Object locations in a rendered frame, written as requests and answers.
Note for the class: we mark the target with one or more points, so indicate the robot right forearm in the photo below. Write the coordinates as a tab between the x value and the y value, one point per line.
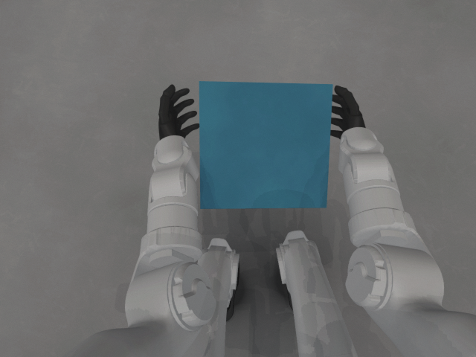
376	211

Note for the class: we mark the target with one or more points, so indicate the left robot thigh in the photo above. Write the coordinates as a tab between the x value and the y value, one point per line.
221	267

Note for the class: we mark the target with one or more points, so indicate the robot right foot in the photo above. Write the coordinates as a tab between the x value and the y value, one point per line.
290	300

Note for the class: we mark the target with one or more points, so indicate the robot left hand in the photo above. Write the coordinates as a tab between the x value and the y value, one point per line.
168	123

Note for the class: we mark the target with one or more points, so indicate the robot left forearm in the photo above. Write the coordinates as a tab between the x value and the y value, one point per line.
172	230

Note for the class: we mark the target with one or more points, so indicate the robot right hand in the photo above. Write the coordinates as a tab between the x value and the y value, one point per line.
349	112

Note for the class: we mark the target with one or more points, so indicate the carton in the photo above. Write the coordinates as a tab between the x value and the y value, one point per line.
264	145

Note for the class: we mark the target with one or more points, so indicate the robot right upper arm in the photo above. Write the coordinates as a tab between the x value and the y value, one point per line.
401	289

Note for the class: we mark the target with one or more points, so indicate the robot left upper arm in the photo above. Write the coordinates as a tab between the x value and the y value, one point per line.
166	309

